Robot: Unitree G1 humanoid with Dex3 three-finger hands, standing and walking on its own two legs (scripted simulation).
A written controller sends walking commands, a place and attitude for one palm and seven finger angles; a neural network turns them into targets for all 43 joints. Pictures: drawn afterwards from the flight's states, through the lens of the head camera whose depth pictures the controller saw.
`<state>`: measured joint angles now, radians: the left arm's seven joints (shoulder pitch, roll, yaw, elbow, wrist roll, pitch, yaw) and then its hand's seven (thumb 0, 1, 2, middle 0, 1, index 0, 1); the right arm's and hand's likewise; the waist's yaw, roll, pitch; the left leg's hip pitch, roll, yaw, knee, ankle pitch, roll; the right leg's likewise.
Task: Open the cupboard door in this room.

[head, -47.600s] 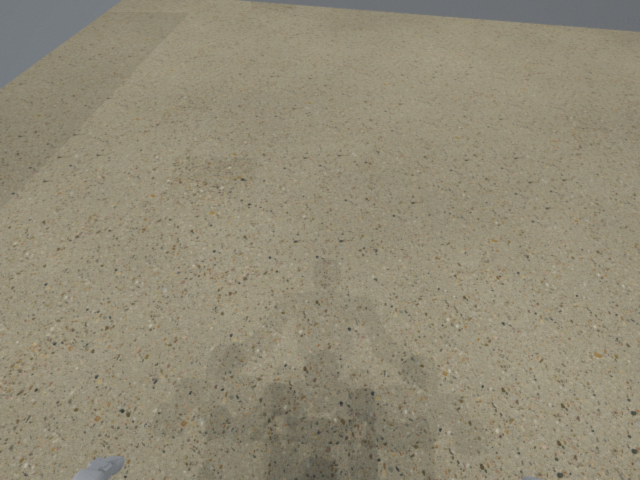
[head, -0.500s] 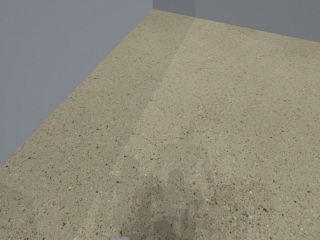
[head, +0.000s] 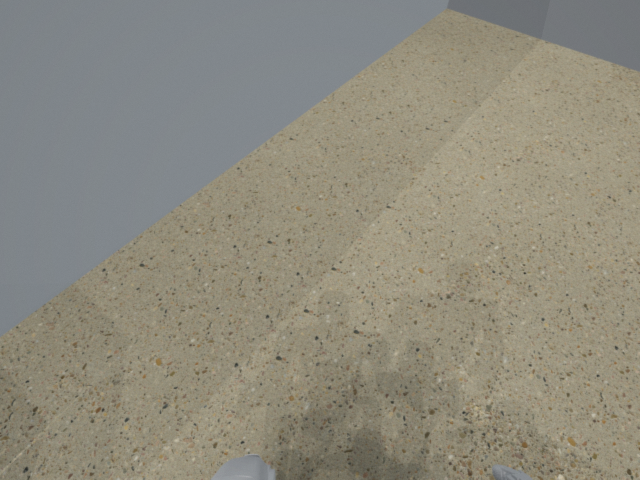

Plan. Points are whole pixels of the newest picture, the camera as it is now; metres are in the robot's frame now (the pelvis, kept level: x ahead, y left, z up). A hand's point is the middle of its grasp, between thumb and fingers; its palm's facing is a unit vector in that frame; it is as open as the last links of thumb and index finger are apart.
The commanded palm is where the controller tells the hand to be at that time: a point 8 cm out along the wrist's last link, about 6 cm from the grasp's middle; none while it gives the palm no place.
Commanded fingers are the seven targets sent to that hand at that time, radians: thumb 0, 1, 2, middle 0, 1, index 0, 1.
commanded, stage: turn to face it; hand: left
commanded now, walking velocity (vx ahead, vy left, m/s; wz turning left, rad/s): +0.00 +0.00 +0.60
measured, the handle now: out of the picture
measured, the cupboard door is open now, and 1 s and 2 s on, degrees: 47 47 47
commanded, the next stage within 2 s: none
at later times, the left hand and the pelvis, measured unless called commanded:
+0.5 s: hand out of the picture +0.06 +0.18 -0.16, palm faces +0.30 -0.91 -0.29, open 7.4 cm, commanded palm none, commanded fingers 0.00 0.90 0.90 -0.20 -0.30 -0.20 -0.30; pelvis +0.04 -0.05 -0.01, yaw +18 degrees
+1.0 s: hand out of the picture +0.04 +0.17 -0.16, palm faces +0.57 -0.76 -0.32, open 7.4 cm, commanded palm none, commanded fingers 0.00 0.90 0.90 -0.20 -0.30 -0.20 -0.30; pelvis +0.08 -0.08 -0.01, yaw +36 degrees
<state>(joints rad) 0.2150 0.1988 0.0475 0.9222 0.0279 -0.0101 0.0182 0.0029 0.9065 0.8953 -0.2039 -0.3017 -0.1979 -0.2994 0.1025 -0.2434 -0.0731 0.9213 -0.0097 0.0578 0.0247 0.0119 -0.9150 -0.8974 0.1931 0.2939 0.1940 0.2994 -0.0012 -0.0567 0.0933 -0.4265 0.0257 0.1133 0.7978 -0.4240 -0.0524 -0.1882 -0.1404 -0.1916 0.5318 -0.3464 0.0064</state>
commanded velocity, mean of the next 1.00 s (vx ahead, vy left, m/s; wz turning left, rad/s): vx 0.00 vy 0.00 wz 0.60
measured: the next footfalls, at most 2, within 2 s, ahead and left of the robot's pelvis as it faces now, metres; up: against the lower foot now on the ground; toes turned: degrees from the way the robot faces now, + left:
left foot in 0.08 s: +0.07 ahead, +0.13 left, +0.00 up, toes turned +9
right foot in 0.36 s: +0.12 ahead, -0.16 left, +0.00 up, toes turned +11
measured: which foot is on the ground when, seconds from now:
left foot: up 0.00-0.06, down 0.08-0.36, up 0.38-0.62, down 0.64-0.96, up 0.98-1.00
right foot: down 0.00-0.08, up 0.10-0.34, down 0.36-0.64, up 0.66-0.94, down 0.96-1.00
